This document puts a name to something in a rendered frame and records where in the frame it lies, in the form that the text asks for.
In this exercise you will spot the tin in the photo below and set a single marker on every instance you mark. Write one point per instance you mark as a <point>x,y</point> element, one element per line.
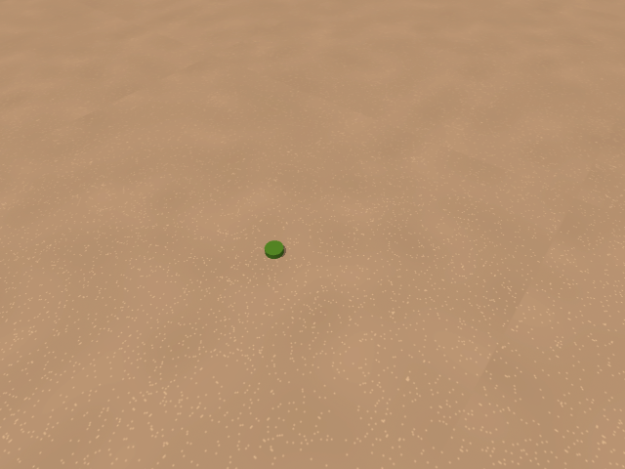
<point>274,249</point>

